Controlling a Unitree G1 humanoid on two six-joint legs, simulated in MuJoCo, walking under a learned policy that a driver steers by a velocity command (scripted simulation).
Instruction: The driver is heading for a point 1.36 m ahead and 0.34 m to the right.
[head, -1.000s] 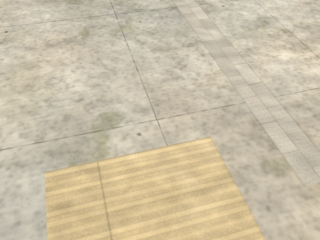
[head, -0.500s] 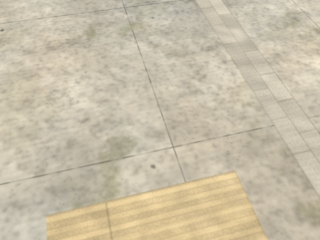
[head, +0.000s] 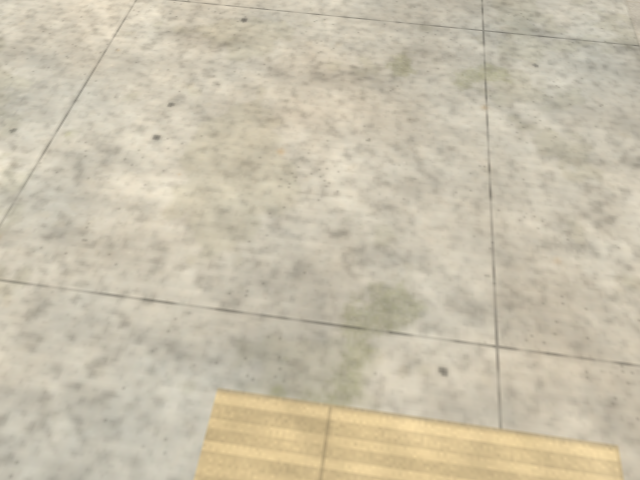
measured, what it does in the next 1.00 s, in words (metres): steps on the spot, turning right: right foot, then left foot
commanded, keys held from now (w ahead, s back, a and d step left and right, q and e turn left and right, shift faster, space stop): shift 0.04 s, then e+shift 0.84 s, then q+shift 0.12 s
